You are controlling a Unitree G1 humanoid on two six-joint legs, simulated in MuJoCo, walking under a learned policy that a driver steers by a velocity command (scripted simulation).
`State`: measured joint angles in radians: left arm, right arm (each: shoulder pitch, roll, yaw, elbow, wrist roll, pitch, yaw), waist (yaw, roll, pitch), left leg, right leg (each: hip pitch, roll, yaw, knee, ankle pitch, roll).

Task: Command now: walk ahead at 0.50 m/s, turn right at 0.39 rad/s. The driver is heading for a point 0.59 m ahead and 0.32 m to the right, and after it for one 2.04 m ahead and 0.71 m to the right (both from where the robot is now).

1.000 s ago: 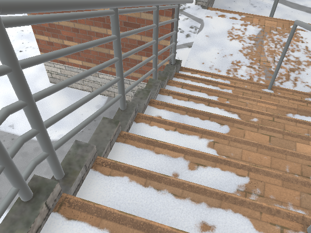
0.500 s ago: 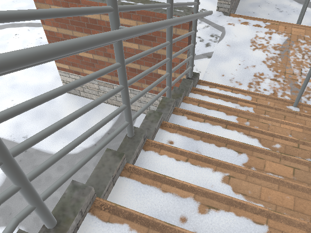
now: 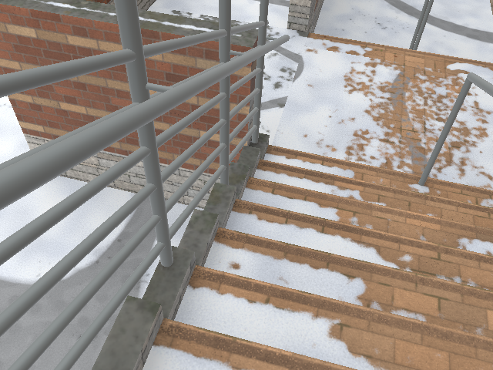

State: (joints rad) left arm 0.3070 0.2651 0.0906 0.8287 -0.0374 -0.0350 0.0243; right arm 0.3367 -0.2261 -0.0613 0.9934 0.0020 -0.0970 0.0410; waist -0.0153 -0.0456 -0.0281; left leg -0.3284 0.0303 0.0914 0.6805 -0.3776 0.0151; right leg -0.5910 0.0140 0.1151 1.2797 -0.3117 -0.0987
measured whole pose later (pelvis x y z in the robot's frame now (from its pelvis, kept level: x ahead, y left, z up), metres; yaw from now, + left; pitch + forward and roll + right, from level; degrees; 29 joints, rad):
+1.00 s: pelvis +0.51 -0.04 -0.30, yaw -34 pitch -1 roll +0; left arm 0.38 0.22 0.07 0.75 -0.01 0.03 0.06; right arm 0.48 -0.20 -0.04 0.93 0.01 -0.06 0.00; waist 0.00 -0.07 -0.03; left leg -0.25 -0.01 0.05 0.64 -0.37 0.03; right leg -0.89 0.02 0.09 1.75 -0.21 -0.02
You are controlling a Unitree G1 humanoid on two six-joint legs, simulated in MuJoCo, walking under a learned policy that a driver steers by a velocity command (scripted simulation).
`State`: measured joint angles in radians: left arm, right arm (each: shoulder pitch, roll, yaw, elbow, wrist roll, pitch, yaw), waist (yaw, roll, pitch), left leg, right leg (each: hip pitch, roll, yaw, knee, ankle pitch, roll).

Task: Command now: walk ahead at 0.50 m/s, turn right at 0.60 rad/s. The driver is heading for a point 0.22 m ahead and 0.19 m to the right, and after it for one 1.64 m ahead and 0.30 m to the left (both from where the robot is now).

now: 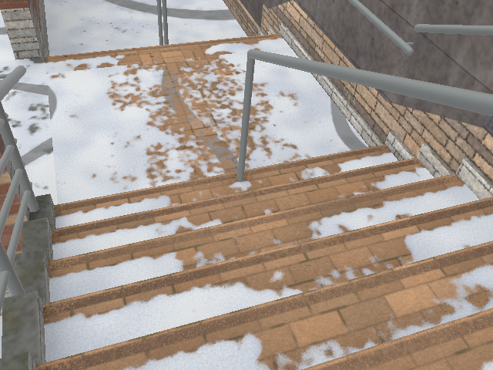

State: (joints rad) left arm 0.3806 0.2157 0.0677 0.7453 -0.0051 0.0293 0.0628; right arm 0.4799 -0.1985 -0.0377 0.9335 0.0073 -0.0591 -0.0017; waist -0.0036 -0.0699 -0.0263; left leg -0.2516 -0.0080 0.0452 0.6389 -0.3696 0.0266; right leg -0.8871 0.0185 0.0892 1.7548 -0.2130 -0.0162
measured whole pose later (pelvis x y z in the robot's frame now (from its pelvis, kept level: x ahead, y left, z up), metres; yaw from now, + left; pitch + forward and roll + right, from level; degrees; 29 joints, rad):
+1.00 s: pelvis +0.56 -0.10 -0.18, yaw +0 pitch +3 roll -1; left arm 0.05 0.22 0.05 0.69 0.02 -0.10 0.02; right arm 0.50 -0.19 -0.06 0.87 0.01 -0.02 -0.02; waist -0.07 -0.01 -0.05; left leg -0.32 -0.11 -0.14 0.83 -0.55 0.07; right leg -0.82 -0.02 0.08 1.11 0.02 -0.04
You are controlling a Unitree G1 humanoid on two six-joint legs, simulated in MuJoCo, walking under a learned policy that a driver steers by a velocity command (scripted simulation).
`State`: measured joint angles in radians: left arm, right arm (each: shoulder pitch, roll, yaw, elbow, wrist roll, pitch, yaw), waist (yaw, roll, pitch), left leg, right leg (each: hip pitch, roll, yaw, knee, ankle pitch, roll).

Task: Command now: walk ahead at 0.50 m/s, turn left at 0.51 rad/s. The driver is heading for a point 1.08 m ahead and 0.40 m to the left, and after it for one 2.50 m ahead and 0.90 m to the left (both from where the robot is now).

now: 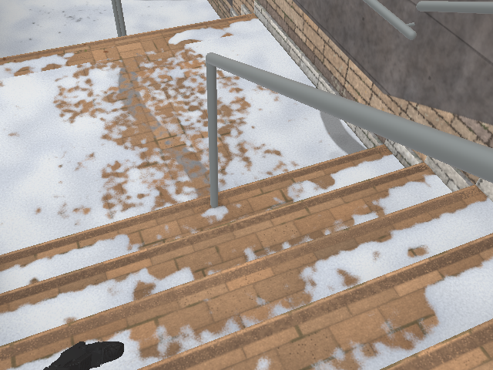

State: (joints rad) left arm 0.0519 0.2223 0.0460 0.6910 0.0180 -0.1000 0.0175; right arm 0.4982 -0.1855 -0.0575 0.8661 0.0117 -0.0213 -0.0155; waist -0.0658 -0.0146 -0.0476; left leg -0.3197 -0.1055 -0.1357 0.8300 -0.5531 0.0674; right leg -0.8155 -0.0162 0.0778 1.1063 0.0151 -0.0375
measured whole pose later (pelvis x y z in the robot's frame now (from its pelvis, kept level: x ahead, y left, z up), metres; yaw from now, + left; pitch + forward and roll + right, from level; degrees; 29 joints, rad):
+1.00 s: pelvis +0.52 +0.11 -0.29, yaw +36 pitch +2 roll +0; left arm 0.20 0.25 0.06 0.74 0.02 -0.07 0.06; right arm 0.34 -0.19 -0.05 0.81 0.00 -0.03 0.02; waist 0.01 -0.04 0.01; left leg -0.36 -0.18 -0.10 0.65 -0.31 0.11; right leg -0.77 -0.11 0.14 1.26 -0.20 0.06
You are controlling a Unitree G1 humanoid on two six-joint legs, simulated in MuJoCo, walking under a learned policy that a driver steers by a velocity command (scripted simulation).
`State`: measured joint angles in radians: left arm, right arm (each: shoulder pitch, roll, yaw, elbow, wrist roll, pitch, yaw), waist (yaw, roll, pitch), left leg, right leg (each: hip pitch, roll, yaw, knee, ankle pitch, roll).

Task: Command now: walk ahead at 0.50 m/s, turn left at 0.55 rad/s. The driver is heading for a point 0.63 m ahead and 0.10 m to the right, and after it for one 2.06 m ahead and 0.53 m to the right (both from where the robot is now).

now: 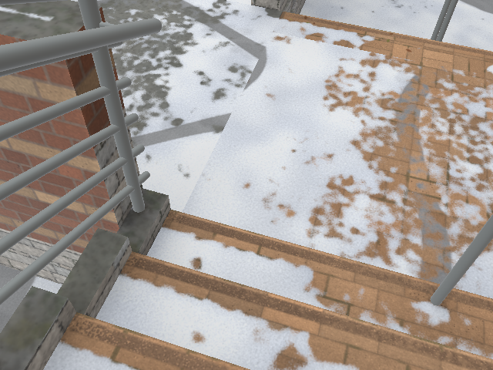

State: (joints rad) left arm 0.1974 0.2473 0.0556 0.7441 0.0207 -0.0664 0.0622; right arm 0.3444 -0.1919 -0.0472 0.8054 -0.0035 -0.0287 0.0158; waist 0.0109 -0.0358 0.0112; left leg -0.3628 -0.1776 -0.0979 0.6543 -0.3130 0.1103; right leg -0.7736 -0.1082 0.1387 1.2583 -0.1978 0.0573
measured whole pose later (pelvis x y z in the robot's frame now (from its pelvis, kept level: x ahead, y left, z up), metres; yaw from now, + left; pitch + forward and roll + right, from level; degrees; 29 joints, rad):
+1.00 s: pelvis +0.60 +0.02 -0.30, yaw +4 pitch +3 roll -2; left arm 0.53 0.24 0.04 0.97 -0.05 -0.05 0.00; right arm 0.02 -0.24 -0.03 0.71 -0.01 -0.08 0.06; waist 0.13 -0.01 0.02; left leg -0.47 0.00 0.00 0.54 -0.16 0.03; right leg -0.20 0.05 0.18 1.60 -0.82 0.00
